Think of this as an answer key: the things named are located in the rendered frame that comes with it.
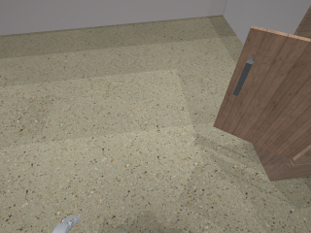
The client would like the robot left hand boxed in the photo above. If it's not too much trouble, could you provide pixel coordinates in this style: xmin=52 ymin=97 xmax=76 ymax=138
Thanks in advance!
xmin=52 ymin=216 xmax=81 ymax=233

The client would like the cupboard door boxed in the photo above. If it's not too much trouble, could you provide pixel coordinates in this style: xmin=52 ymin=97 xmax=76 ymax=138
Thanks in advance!
xmin=213 ymin=25 xmax=311 ymax=160

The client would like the handle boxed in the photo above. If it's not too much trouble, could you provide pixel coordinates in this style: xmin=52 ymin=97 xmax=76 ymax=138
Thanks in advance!
xmin=233 ymin=54 xmax=255 ymax=96

